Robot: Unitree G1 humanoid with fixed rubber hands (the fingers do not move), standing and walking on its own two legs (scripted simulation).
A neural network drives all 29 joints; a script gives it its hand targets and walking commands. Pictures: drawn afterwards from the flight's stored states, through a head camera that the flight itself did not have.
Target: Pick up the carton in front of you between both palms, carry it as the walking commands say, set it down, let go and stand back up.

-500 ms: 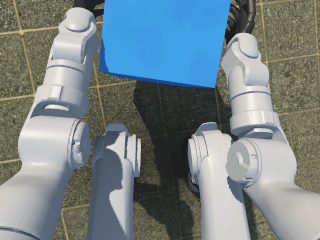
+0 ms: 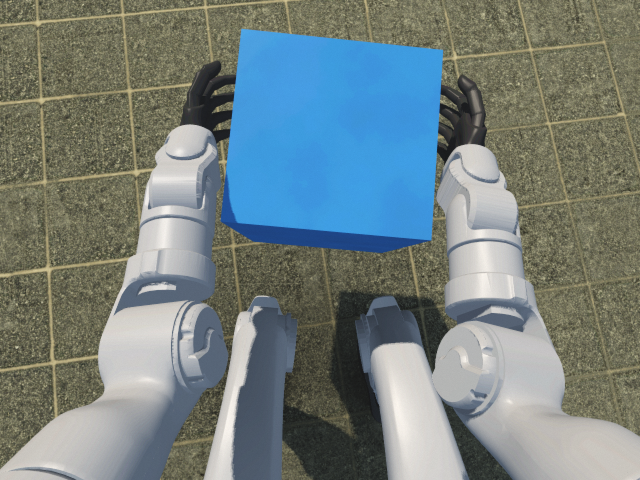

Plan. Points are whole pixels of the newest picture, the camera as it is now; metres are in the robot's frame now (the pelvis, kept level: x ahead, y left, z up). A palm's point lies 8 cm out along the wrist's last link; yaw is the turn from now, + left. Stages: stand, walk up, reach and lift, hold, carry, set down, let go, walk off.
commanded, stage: reach and lift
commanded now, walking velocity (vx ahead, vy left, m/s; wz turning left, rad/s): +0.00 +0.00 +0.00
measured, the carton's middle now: (327, 166) +0.48 +0.01 -0.13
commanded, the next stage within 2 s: none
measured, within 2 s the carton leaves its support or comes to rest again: neither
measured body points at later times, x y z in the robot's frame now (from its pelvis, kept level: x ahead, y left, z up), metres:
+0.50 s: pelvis +0.05 +0.00 +0.14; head +0.19 +0.01 +0.57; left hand +0.46 +0.16 +0.09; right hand +0.45 -0.15 +0.10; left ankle +0.11 +0.13 -0.47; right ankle +0.11 -0.14 -0.47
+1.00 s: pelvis +0.10 +0.00 +0.25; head +0.11 +0.00 +0.70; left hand +0.41 +0.15 +0.24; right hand +0.42 -0.15 +0.25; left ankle +0.11 +0.13 -0.47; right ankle +0.11 -0.14 -0.47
